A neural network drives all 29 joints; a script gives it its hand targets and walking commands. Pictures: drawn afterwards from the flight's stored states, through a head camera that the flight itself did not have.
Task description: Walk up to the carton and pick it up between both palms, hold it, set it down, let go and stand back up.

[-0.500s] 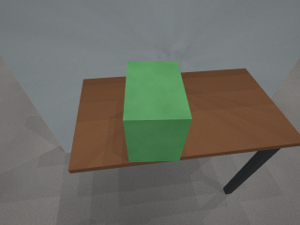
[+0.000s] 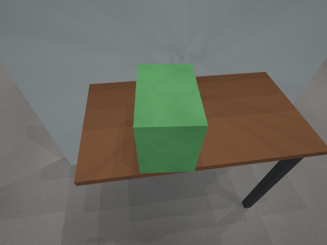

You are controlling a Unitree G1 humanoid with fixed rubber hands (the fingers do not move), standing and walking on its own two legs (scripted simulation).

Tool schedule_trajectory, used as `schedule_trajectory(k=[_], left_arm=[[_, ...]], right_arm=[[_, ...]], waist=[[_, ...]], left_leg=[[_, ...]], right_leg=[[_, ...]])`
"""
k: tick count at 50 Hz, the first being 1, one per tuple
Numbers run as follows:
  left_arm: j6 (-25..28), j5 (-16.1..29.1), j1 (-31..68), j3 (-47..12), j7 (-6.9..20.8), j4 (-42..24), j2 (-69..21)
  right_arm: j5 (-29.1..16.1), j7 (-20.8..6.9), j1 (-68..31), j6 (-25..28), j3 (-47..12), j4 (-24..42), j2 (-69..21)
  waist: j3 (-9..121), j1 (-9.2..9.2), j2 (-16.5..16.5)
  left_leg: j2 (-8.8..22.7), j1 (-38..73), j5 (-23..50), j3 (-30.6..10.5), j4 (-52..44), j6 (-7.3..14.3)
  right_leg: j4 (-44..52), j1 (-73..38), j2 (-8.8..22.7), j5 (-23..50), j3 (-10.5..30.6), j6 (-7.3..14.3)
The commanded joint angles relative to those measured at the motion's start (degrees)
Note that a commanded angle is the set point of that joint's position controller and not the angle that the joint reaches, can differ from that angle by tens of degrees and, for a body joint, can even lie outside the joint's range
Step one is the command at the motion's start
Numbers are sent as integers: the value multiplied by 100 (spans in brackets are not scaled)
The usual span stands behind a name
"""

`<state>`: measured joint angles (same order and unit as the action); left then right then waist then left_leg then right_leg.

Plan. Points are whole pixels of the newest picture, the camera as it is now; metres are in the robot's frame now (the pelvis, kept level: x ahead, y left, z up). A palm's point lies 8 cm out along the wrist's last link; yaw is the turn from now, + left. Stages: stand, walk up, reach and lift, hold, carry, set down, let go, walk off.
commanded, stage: stand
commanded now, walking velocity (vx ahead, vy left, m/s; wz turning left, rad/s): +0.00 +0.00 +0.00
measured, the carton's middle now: (166, 118) +0.48 +0.00 +0.02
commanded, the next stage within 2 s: none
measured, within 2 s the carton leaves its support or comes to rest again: neither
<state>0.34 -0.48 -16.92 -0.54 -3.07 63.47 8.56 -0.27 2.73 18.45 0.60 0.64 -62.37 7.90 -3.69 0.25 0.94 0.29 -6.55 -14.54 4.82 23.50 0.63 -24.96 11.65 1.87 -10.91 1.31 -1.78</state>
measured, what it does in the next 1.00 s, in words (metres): stands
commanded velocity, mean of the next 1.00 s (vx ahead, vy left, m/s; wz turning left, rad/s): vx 0.00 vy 0.00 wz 0.00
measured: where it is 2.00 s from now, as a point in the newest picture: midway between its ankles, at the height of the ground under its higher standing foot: outside the picture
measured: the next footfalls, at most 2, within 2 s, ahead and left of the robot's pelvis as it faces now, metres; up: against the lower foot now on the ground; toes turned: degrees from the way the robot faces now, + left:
none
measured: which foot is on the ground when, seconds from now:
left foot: down 0.00-1.00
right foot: down 0.00-1.00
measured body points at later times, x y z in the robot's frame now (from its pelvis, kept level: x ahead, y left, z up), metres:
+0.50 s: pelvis +0.00 +0.00 +0.00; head +0.01 +0.00 +0.45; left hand -0.01 +0.22 -0.16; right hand -0.02 -0.23 -0.16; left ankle -0.02 +0.11 -0.74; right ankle +0.03 -0.14 -0.74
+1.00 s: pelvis +0.00 -0.01 +0.00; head +0.02 -0.01 +0.45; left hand +0.00 +0.22 -0.16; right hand -0.01 -0.23 -0.16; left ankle -0.02 +0.11 -0.74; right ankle +0.03 -0.14 -0.74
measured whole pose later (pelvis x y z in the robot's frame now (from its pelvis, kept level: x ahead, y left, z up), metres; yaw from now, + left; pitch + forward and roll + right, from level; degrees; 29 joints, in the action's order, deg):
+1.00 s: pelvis +0.00 -0.01 +0.00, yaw +0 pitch -2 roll +0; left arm 0.7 -0.5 -17.6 -0.2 -2.8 61.2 8.9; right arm -0.2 2.6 18.8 0.7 1.0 -60.9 8.3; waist -3.0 0.2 0.9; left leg 1.2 -7.9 -15.2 4.8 24.7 -0.1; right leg -26.1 13.0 1.0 -11.5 1.2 -1.1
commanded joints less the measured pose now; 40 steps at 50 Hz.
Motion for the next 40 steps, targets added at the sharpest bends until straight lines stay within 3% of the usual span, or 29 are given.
schedule_trajectory(k=[1, 21, 32, 34, 39, 40], left_arm=[[54, 5, -436, 114, -39, -144, 623], [54, 2, -520, 133, -27, -233, 646], [71, 0, -516, 145, -25, -316, 679], [67, -7, -588, 137, -22, -320, 647], [85, -9, -532, 159, -17, -331, 689], [86, -7, -603, 159, -13, -325, 657]], right_arm=[[7, 39, 487, 70, 131, 137, 702], [-2, 31, 537, 53, 155, 178, 713], [2, 24, 569, 47, 155, 237, 683], [12, 32, 494, 50, 159, 268, 741], [4, 30, 570, 54, 155, 263, 716], [3, 28, 524, 54, 161, 282, 747]], waist=[[-241, 19, -73], [-373, 5, -74], [-186, -11, 2], [-256, 27, -138], [-247, -23, 47], [-225, 8, -54]], left_leg=[[654, -424, 369, -564, -671, -47], [639, -669, -21, -552, -669, -60], [645, -565, 18, -533, -596, -35], [651, -556, 48, -546, -583, -24], [681, -529, 181, -552, -541, -27], [673, -494, 201, -533, -537, -37]], right_leg=[[431, 52, 379, 431, 291, 73], [444, 159, 351, 194, 295, 39], [416, 172, 355, 156, 343, 74], [414, 200, 355, 230, 335, 68], [406, 204, 369, 323, 344, 92], [424, 205, 371, 345, 365, 93]])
